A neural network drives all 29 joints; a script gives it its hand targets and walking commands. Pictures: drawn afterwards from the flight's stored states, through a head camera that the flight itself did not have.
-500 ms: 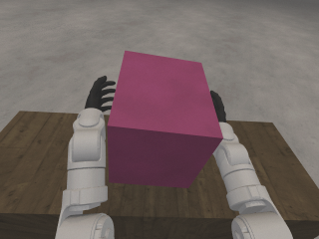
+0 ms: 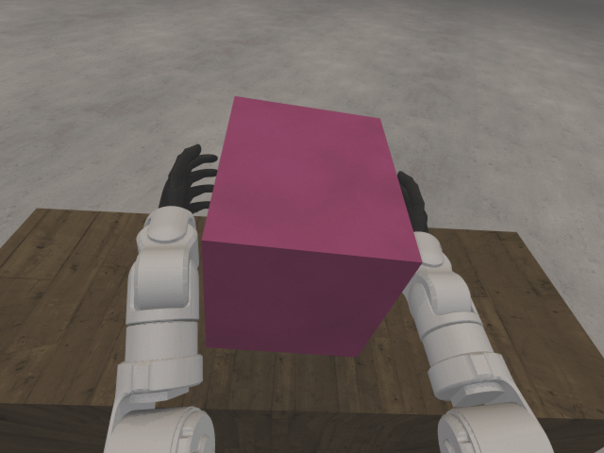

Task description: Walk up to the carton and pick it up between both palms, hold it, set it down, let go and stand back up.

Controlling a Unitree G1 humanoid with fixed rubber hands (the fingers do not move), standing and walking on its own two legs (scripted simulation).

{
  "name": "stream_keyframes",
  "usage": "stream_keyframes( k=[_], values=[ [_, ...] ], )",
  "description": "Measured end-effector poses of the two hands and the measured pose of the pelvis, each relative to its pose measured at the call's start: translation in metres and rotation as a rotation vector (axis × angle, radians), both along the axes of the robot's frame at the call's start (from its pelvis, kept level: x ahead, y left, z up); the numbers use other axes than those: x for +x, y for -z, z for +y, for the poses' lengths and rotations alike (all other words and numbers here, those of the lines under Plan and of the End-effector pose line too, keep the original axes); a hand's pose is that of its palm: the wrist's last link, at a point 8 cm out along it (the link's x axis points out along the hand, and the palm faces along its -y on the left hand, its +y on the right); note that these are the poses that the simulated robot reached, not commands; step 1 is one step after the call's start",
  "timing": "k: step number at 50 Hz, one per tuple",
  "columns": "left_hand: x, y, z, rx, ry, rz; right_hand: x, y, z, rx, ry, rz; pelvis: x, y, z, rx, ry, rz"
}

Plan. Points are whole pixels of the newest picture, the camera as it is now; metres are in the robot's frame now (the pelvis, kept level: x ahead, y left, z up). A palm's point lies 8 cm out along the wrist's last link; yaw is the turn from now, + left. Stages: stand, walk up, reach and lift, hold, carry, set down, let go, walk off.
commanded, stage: hold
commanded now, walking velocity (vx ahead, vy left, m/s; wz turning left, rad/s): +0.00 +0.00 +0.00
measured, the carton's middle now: (296, 228) +0.38 -0.01 +0.15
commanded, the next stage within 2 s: none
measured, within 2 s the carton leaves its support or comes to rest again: neither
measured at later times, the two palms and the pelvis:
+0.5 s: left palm (177, 208) +0.36 +0.14 +0.20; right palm (409, 231) +0.35 -0.16 +0.17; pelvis +0.00 +0.00 +0.00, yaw +0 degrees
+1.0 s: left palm (180, 205) +0.36 +0.13 +0.20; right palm (410, 231) +0.36 -0.16 +0.17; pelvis +0.00 +0.00 +0.00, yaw +0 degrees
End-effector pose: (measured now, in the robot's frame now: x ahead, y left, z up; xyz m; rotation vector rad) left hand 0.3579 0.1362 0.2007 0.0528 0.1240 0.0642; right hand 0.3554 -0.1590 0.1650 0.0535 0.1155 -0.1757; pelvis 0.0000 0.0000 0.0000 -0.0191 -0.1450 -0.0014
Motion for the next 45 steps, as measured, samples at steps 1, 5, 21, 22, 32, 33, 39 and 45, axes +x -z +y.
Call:
stream_keyframes(
  k=[1, 5, 21, 22, 32, 33, 39, 45],
  values=[
    [0.0004, -0.0001, -0.0005, 0.001, 0.0, 0.001, 0.0003, 0.0002, -0.0005, 0.001, 0.0, 0.001, 0.0002, 0.0, 0.0001, 0.0, 0.0, 0.0],
    [0.0006, -0.0011, -0.0019, 0.005, 0.002, -0.003, 0.0004, 0.0, -0.0018, 0.004, -0.001, -0.004, 0.0011, 0.0, 0.0002, -0.001, 0.002, -0.001],
    [-0.0031, 0.0002, -0.0001, -0.005, -0.004, 0.004, -0.0021, 0.0002, -0.0001, 0.0, -0.004, 0.004, -0.002, 0.0001, -0.0019, 0.001, 0.0, -0.004],
    [-0.0026, -0.0004, 0.0, -0.007, -0.005, 0.004, -0.0017, -0.0002, 0.0001, 0.0, -0.004, 0.003, -0.0021, 0.0001, -0.002, 0.001, 0.0, -0.002],
    [-0.0037, -0.0009, 0.0015, -0.002, -0.003, 0.003, -0.0026, -0.0014, 0.0013, -0.008, -0.006, 0.003, -0.002, 0.0, -0.0009, 0.0, -0.002, -0.009],
    [-0.0036, -0.0003, 0.0015, -0.002, -0.002, 0.005, -0.003, -0.0006, 0.0013, -0.007, -0.004, 0.005, -0.002, 0.0, -0.0007, 0.0, -0.003, -0.009],
    [-0.0046, -0.0013, -0.0005, 0.003, 0.007, -0.005, -0.006, -0.0004, -0.0004, -0.001, 0.004, -0.005, -0.0024, 0.0002, 0.0007, -0.001, -0.002, -0.007],
    [-0.0014, -0.0019, -0.0023, 0.0, 0.007, 0.005, -0.0042, 0.0016, -0.0018, 0.005, 0.007, 0.006, -0.0029, 0.0, 0.0009, 0.002, 0.006, -0.002]
  ],
)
